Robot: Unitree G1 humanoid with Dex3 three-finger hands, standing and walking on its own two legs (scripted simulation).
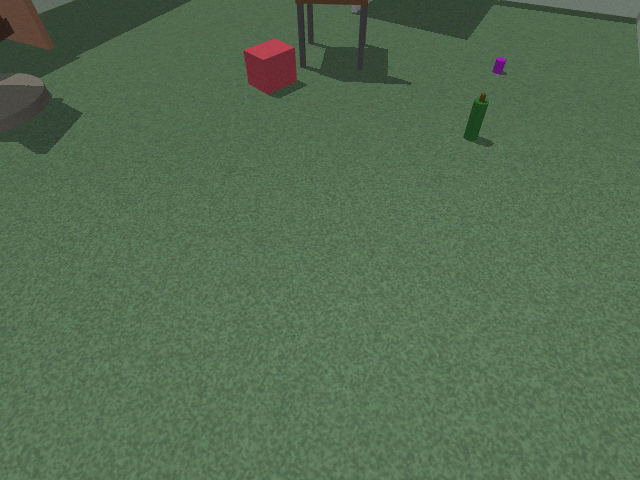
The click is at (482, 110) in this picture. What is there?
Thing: necked bottle
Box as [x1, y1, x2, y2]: [464, 93, 488, 140]
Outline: 485,93 482,93 478,98 475,98 464,133 464,138 468,140 476,139 488,101 485,98
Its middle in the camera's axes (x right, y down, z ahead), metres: +0.82 -0.63 +2.06
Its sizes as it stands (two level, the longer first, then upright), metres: 0.072 0.072 0.260
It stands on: the floor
